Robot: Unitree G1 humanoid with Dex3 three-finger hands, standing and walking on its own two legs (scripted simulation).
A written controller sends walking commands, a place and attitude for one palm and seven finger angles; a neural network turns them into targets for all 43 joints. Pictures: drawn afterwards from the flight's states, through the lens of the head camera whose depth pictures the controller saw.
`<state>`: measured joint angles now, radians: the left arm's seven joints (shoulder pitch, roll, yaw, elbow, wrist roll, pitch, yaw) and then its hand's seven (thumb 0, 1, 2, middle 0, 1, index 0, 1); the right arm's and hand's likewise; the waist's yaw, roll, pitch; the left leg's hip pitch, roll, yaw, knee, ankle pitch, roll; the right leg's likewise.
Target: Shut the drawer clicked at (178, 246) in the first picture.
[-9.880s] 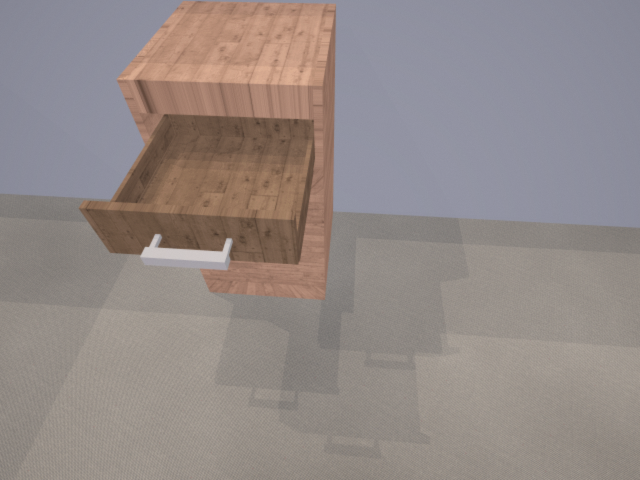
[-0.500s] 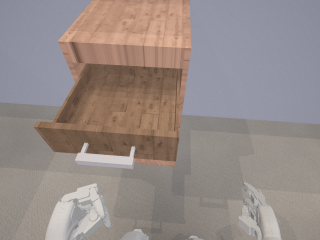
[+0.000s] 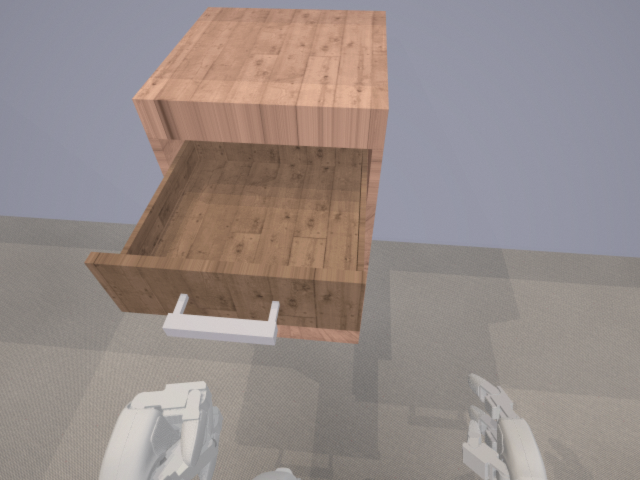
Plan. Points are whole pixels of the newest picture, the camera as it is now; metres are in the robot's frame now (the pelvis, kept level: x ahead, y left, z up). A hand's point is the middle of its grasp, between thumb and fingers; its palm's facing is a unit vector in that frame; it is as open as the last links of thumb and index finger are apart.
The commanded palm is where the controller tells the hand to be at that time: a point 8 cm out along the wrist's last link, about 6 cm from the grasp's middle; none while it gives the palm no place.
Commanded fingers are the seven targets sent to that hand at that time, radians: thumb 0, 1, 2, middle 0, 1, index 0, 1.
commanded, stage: raise the hand and make a fist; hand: left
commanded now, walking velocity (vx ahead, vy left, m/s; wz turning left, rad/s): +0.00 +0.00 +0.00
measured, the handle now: (225, 316) +0.34 +0.16 -0.01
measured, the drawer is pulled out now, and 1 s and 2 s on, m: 0.29 0.29 0.29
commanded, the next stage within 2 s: bring the fist close to the handle in 0.26 s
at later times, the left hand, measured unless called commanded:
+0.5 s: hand (218, 446) +0.15 +0.11 +0.08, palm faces -0.04 -1.00 -0.02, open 3.3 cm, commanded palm +0.12 +0.17 +0.08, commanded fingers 0.00 0.90 0.90 -1.40 -1.60 -1.40 -1.60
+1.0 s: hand (232, 417) +0.19 +0.12 +0.03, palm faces -0.04 -1.00 -0.02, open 3.3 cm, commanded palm +0.17 +0.17 +0.03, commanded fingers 0.00 0.90 0.90 -1.40 -1.60 -1.40 -1.60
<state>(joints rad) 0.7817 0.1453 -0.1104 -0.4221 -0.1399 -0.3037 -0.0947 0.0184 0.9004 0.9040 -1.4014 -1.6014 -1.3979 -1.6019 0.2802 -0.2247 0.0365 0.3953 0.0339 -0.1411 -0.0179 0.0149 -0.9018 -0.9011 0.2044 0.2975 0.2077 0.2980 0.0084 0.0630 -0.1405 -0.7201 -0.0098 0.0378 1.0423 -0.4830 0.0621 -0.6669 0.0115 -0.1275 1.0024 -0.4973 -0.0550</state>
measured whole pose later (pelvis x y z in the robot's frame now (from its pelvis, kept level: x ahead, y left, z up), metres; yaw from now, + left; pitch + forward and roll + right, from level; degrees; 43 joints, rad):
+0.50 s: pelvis +0.00 -0.01 +0.00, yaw +0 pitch +10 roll -1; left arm 0.77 0.16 -0.06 -0.34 -0.16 -0.36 -0.14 0.02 0.90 0.90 -1.40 -1.60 -1.40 -1.60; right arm 0.25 -0.22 0.02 0.42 0.03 -0.16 -0.02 0.02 -0.90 -0.90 0.20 0.30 0.21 0.30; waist 0.00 0.05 -0.15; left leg -0.74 0.00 0.03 1.05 -0.49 0.04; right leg -0.68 0.02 -0.13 1.01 -0.51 -0.07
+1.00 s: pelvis +0.00 -0.01 -0.02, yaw +0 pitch +15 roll -2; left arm 0.58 0.16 -0.04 -0.17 -0.17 -0.42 -0.11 0.02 0.90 0.90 -1.40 -1.60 -1.40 -1.60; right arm 0.25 -0.23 0.02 0.46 0.01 -0.15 -0.02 0.01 -0.90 -0.90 0.20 0.30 0.21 0.30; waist -0.02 0.05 -0.17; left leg -0.91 0.01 0.03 1.17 -0.53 0.04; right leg -0.86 0.02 -0.14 1.14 -0.55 -0.08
